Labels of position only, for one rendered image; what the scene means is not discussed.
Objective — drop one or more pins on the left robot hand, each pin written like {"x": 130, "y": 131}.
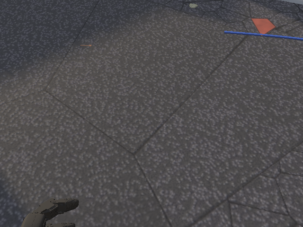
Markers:
{"x": 48, "y": 210}

